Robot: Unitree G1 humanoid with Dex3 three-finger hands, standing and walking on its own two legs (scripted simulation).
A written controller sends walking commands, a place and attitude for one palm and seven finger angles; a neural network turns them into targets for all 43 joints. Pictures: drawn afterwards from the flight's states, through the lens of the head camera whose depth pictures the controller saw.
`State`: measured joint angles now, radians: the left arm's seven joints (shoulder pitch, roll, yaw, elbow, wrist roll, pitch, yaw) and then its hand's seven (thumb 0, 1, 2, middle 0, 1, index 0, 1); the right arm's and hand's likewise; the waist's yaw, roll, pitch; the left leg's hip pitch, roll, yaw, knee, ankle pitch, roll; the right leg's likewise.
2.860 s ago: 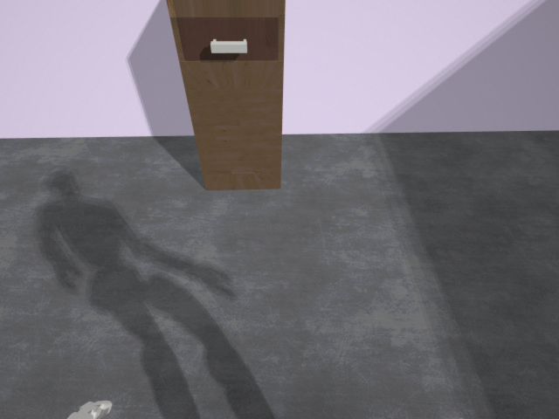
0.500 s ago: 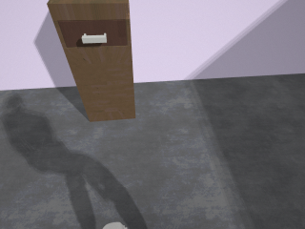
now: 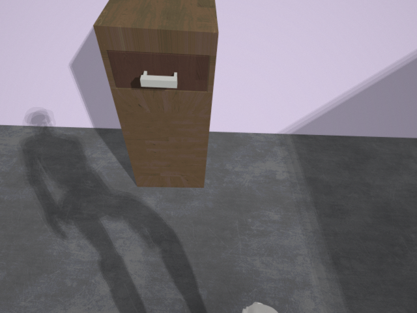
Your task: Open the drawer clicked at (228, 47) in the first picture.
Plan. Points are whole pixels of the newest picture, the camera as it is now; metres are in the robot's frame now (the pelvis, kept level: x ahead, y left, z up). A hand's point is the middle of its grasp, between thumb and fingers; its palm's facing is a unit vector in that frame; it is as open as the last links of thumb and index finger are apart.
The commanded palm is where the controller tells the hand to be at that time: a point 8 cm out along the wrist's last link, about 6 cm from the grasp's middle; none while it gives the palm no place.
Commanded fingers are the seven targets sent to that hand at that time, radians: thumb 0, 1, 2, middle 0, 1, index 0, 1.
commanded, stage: take the last steps up to it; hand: left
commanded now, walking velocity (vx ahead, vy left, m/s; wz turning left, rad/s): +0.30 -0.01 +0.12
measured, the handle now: (159, 77) +0.83 +0.22 -0.03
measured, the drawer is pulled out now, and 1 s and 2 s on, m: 0.00 0.00 0.00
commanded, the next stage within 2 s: come to a stop and stand still in 0.60 s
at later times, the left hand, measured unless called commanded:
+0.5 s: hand (144, 312) +0.16 +0.14 -0.18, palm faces +0.14 -0.97 -0.18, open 7.2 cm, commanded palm none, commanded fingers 0.00 0.90 0.90 -0.20 -0.30 -0.20 -0.30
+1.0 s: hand (144, 234) +0.33 +0.18 -0.18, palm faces +0.10 -0.96 -0.25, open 7.3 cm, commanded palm none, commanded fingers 0.00 0.90 0.90 -0.20 -0.30 -0.20 -0.30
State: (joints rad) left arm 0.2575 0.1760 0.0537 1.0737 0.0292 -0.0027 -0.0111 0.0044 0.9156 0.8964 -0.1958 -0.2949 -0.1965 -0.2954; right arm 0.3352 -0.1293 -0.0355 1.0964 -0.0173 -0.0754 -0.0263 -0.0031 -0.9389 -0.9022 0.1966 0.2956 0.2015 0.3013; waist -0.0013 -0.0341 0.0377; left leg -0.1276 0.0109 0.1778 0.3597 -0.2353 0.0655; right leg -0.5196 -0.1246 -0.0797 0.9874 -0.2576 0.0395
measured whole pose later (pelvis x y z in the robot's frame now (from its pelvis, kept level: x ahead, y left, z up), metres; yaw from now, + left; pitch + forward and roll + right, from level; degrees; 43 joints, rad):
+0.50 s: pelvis +0.18 -0.03 -0.01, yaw +5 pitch -1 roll -1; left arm 0.32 0.15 0.04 1.10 0.03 -0.06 0.01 -0.01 0.94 0.90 -0.20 -0.30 -0.20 -0.30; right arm 0.22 -0.19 -0.07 1.05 -0.02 -0.02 0.01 0.01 -0.93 -0.90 0.19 0.29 0.20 0.30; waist 0.00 0.01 0.02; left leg -0.47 0.13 0.11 0.78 -0.26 -0.01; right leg -0.12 -0.07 -0.20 0.43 -0.28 0.01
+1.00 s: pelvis +0.29 -0.02 -0.02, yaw +4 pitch -2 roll +2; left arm 0.21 0.18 0.04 1.03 0.02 0.02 0.03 0.00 0.93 0.90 -0.20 -0.30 -0.20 -0.30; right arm 0.24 -0.12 -0.04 1.10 -0.02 0.02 -0.03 0.01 -0.93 -0.90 0.20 0.30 0.20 0.30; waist -0.01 -0.01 0.08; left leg -0.20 0.05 0.19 0.55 -0.30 0.00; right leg -0.31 -0.06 -0.08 0.59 -0.23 -0.01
